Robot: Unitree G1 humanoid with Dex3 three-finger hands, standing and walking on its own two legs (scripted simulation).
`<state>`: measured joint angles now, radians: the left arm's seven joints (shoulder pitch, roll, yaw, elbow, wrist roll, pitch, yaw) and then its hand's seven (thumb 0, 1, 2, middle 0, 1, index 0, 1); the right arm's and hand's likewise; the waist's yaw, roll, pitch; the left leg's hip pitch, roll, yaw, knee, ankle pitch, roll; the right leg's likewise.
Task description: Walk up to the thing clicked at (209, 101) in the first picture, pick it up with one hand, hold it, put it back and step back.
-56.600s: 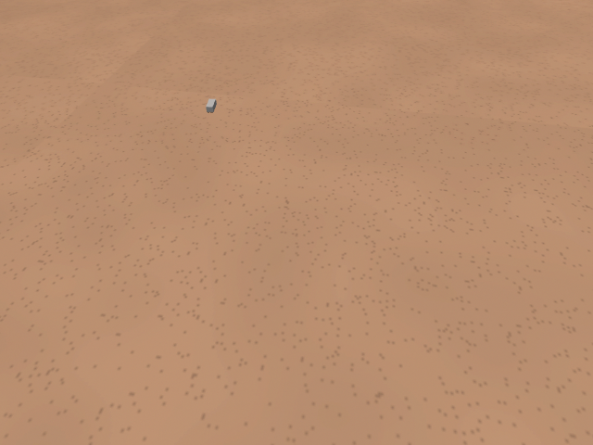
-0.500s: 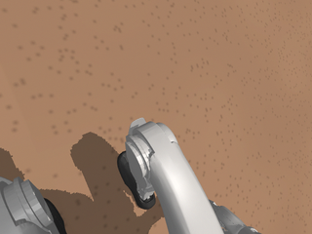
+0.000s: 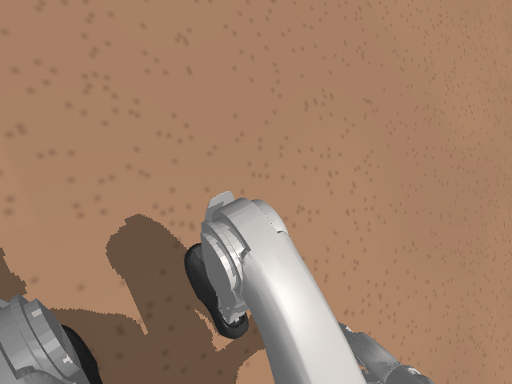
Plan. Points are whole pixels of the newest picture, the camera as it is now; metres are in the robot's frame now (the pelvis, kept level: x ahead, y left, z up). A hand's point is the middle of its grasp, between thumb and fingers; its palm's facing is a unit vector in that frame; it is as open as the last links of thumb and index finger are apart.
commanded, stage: open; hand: left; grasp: from above
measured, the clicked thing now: out of the picture +0.49 +0.33 -0.30
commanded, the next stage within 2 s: withdraw in 0.70 s
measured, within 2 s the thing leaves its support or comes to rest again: neither
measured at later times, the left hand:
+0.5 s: hand out of the picture +0.48 +0.32 -0.26, palm faces -0.43 -0.16 -0.89, open 12.9 cm
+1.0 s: hand out of the picture +0.50 +0.33 -0.24, palm faces -0.39 -0.15 -0.91, open 13.9 cm
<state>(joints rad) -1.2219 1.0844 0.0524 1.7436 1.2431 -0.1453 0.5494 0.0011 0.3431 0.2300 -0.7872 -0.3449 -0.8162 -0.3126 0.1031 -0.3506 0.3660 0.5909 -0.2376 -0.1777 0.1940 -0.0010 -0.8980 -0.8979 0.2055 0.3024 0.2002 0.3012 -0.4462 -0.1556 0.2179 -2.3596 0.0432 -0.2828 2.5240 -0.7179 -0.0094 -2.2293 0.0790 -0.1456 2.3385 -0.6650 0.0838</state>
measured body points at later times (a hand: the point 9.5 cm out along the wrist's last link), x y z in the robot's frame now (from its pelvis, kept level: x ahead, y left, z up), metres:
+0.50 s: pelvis +0.00 +0.00 +0.00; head +0.30 +0.13 +0.31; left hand +0.50 +0.33 -0.21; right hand +0.04 -0.24 -0.05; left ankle +0.06 +0.13 -0.28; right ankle +0.12 -0.13 -0.28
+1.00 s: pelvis +0.00 +0.00 +0.00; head +0.29 +0.13 +0.31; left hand +0.51 +0.33 -0.19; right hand +0.03 -0.24 -0.05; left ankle +0.06 +0.13 -0.28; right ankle +0.12 -0.13 -0.28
